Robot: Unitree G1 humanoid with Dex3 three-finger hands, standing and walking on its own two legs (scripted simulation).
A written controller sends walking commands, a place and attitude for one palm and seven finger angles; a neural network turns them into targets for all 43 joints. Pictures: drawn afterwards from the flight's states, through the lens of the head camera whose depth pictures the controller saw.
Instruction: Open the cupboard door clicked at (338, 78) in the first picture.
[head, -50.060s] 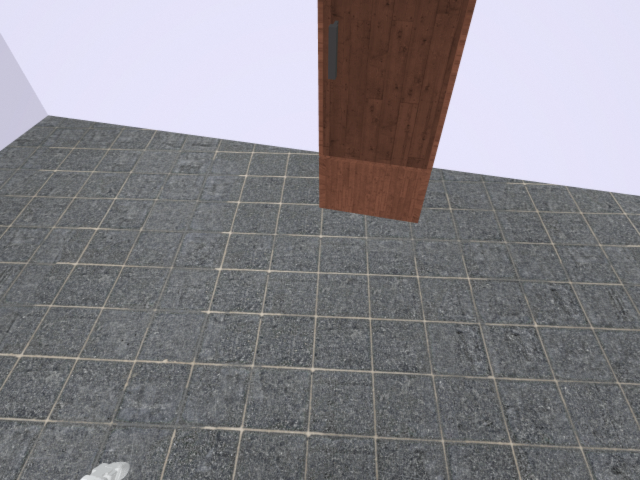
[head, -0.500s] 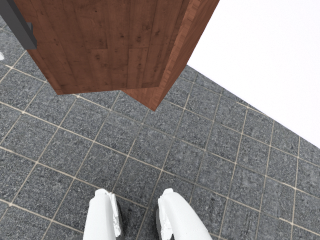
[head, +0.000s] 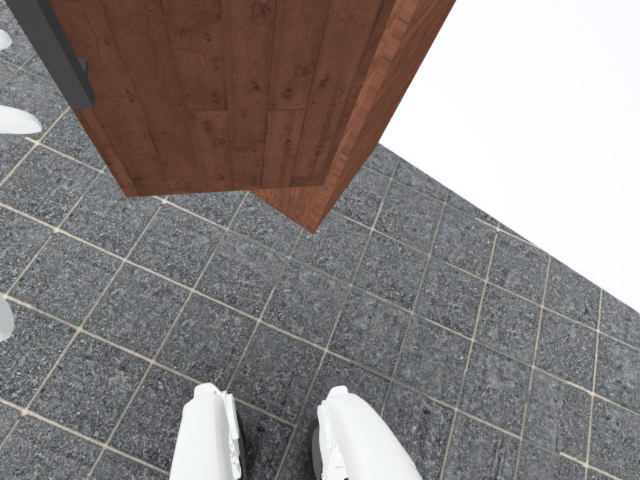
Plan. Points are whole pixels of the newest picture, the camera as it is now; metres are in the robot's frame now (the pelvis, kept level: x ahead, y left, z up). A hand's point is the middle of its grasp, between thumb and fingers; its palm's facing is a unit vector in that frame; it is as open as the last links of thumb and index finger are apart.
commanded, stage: move the hooked fingers beside the handle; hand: left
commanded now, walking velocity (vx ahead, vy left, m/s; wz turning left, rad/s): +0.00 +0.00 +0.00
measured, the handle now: (54, 30) +0.59 +0.23 +0.08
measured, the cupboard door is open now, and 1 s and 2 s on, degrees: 42 42 41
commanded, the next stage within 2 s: slide the fingers in behind the handle in 0.24 s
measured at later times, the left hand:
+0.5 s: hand (0, 60) +0.55 +0.28 +0.08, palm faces +0.09 -1.00 -0.01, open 13.9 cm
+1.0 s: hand (8, 63) +0.55 +0.27 +0.08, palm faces +0.13 -0.99 -0.01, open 14.3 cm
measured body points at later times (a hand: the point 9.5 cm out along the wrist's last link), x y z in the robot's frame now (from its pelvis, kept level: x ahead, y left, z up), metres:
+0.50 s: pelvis +0.00 +0.00 +0.00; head +0.19 +0.04 +0.40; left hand +0.54 +0.33 +0.08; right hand -0.02 -0.27 -0.10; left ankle +0.05 +0.09 -0.63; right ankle +0.00 -0.13 -0.63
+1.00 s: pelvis +0.00 -0.01 +0.00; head +0.18 +0.05 +0.41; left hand +0.54 +0.32 +0.08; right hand +0.00 -0.28 -0.10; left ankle +0.05 +0.09 -0.63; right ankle +0.00 -0.13 -0.63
